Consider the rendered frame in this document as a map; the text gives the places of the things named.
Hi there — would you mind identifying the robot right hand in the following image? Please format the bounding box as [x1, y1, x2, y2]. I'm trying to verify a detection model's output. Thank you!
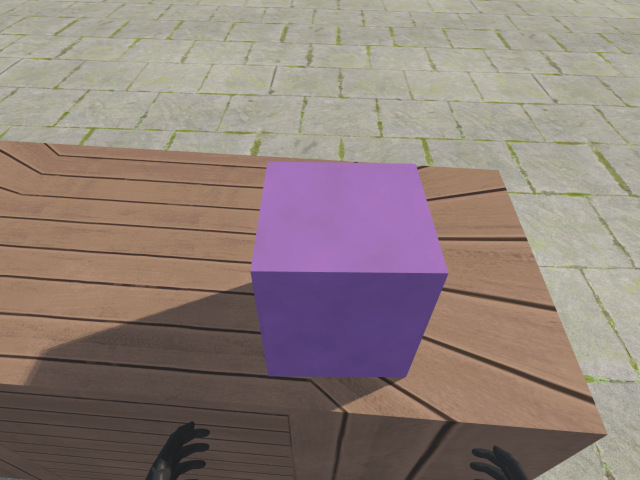
[470, 445, 529, 480]

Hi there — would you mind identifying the carton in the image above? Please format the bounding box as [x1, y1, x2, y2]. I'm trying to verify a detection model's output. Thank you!
[250, 162, 449, 377]

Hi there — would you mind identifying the pedestal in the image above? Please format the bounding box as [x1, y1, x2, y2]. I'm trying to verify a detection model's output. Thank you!
[0, 140, 608, 480]

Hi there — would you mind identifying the robot left hand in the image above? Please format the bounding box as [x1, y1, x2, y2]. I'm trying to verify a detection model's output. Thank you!
[146, 421, 210, 480]

